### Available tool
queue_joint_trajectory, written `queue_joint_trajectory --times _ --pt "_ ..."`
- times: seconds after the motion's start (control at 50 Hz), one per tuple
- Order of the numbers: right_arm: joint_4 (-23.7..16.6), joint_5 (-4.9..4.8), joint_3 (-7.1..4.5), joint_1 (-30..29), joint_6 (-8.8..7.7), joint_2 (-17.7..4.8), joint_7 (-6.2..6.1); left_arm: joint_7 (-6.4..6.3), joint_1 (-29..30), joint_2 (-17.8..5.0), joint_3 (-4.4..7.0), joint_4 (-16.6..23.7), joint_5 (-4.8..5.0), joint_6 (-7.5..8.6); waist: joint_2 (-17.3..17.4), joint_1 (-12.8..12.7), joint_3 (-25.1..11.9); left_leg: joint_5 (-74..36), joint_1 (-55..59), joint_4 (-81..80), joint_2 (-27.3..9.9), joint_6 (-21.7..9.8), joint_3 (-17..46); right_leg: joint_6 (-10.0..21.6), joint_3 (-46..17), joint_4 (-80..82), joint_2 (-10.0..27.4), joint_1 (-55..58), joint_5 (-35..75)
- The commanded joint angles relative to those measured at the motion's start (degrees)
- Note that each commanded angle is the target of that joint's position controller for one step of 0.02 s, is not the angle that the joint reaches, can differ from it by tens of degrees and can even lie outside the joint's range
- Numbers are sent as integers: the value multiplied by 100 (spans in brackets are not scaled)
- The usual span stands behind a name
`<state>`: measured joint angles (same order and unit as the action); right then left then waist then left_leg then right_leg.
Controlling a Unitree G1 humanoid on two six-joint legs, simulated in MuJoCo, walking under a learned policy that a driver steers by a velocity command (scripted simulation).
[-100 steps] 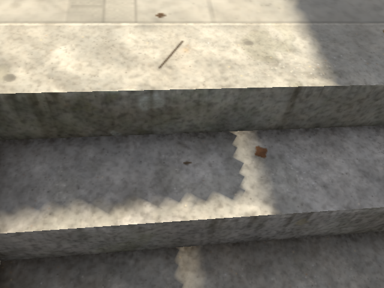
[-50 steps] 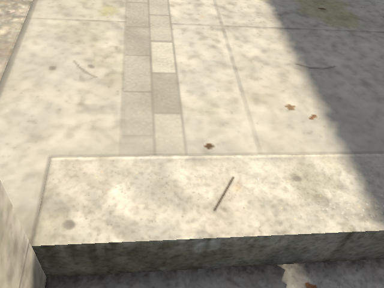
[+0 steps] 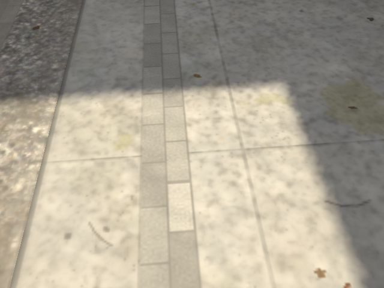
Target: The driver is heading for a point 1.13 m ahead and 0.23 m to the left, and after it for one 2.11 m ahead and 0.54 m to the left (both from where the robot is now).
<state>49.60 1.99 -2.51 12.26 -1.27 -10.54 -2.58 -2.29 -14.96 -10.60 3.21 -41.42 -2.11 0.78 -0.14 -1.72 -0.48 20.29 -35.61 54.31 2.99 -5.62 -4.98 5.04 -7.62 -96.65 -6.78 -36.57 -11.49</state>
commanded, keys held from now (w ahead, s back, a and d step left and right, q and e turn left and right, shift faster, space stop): no key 0.80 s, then w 0.20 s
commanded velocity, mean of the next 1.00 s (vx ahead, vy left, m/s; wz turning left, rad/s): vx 0.04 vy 0.00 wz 0.00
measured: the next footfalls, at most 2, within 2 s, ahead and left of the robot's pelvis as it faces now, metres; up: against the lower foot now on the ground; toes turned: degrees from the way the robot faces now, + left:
right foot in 0.26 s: +0.18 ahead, -0.13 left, +0.00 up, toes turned +0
right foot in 1.44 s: +0.55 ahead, -0.16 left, +0.00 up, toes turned -1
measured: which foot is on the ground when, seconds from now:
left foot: down 0.00-1.00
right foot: up 0.00-0.24, down 0.26-1.00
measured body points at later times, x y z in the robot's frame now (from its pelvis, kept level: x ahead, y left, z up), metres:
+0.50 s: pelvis +0.10 -0.05 +0.06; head +0.09 -0.07 +0.51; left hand +0.21 +0.18 -0.04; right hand +0.20 -0.28 -0.07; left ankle +0.09 +0.07 -0.68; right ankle +0.14 -0.13 -0.68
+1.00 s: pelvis +0.17 -0.05 +0.06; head +0.16 -0.04 +0.51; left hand +0.19 +0.21 -0.07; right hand +0.25 -0.30 -0.07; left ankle +0.13 +0.06 -0.67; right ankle +0.14 -0.13 -0.68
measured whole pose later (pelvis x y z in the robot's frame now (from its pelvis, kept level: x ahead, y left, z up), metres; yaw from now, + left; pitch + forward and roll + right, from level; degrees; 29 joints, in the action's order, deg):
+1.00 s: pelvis +0.17 -0.05 +0.06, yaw +0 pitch +0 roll -1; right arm 50.7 1.0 -1.7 17.0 -2.6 -12.6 0.6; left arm -0.5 -25.4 -12.3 3.6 -45.6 -1.0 2.1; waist 0.0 -1.8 -3.3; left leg 23.7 -12.3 33.8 0.0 -4.9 -1.5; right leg 5.1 1.1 -27.9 -3.6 -10.5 -18.1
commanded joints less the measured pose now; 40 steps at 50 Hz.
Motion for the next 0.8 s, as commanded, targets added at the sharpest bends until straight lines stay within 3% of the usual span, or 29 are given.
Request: queue_joint_trajectory --times 0.02,0.04,0.08,0.1,0.12,0.14,0.16,0.2,0.24,0.26,0.28,0.3,0.32,0.34,0.38,0.4,0.42,0.48,0.5,0.58,0.66,0.8 --pt "-296 -10 10 -246 -384 -24 45 -37 -845 30 -75 91 105 -79 -27 -381 58 -802 521 -2251 -1158 -746 2194 -57 -409 -331 0 -799 -238" --pt "-369 15 -24 -323 -417 -148 48 -24 -848 -66 -69 257 36 -34 202 -544 2 -1216 695 -2387 -1074 -685 1898 -156 -526 567 187 -794 -264" --pt "-429 -17 -76 -221 -429 -357 -8 2 -594 -260 -17 265 31 -92 383 -468 -156 -1369 855 -2500 -1083 -835 1725 -340 -149 1206 281 -629 -82" --pt "-572 10 -14 -249 -289 -350 -76 8 -455 -168 -120 406 199 -155 786 -451 -232 -890 1274 -3118 -1052 -797 1464 -524 398 3111 566 -405 -1307" --pt "-607 13 -82 -134 -189 -516 -104 25 -128 -37 -213 427 299 -206 1064 -187 -168 -474 1333 -3337 -824 -738 1131 -609 836 4298 593 116 -1956" --pt "-750 90 -105 33 -136 -587 -69 55 314 -5 -229 397 420 -220 1363 294 -241 -426 1501 -3654 -950 -720 1385 -570 1111 4746 556 506 -2070" --pt "-752 77 -161 135 -107 -725 -22 58 359 -134 -170 407 459 -227 1458 385 -246 -201 1542 -3605 -1121 -732 1551 -501 1142 5018 572 822 -1752" --pt "-828 -71 -184 107 -89 -797 59 67 196 -196 -90 313 347 -142 1128 275 -156 211 1246 -3561 -1296 -654 1664 -253 1108 5672 641 1537 -690" --pt "-867 -171 -115 -25 -70 -566 133 74 -134 -22 -101 172 199 36 738 99 -99 941 851 -3317 -1048 -449 1464 -124 1131 6781 546 2525 -156" --pt "-806 -143 -76 92 -74 -398 144 93 -229 -64 -97 202 134 129 355 41 -122 1228 594 -2962 -861 -286 1282 -132 627 7121 831 2975 -217" --pt "-896 -269 -17 76 -74 -149 180 74 -160 -474 -25 416 26 209 -676 68 -108 1146 279 -2301 -339 22 755 85 -929 7964 1761 2800 -1580" --pt "-862 -264 -31 201 -48 -229 172 43 35 -450 -33 590 66 204 -1200 222 -111 626 857 -2034 -204 205 570 336 -1785 8644 2238 2109 -2497" --pt "-764 -179 -89 344 -72 -363 155 38 68 -257 -122 588 25 191 -1202 353 4 240 1389 -2315 -248 250 699 449 -1574 8665 2046 1843 -2595" --pt "-676 -151 -78 331 -91 -342 163 30 115 -165 -144 539 79 189 -1113 408 121 -96 1762 -2754 -296 281 741 335 -1170 8555 1790 1679 -2434" --pt "-530 -68 -91 331 -140 -399 166 26 22 -196 -123 529 146 215 -888 371 94 -376 2174 -3204 -398 290 872 84 -589 8352 1404 1748 -1886" --pt "-442 -75 -70 362 -182 -404 216 29 -114 -184 -115 509 217 266 -698 273 200 -486 2134 -3404 -492 300 976 -10 -390 8189 1299 1885 -1343" --pt "-401 -88 -69 344 -215 -410 239 42 -233 -247 -88 496 216 308 -509 215 125 -493 2090 -3456 -535 300 981 -10 -298 8067 1254 2097 -924" --pt "-302 -140 -41 227 -243 -369 241 81 -314 -300 -59 507 186 381 -214 158 -102 -628 2086 -3481 -552 353 934 54 -245 7844 1283 2541 -164" --pt "-257 -214 -31 309 -254 -395 238 102 -403 -329 -50 468 202 349 -247 167 -275 -650 2138 -3501 -547 393 909 49 -218 7830 1221 2755 -103" --pt "-173 -160 8 241 -212 -424 227 121 -447 -300 -46 395 191 380 -36 123 -195 -960 2283 -3536 -603 426 946 35 -65 7625 1208 2876 925" --pt "-43 -210 7 364 -182 -481 192 97 -531 -343 -44 302 169 358 -50 166 -180 -1191 2516 -3506 -589 468 872 65 -7 7494 1205 2968 1685" --pt "88 -220 57 413 -111 -548 148 49 -581 -422 -44 131 193 298 -75 138 -78 -1412 2671 -3503 -619 493 807 43 61 7411 1156 3011 2043"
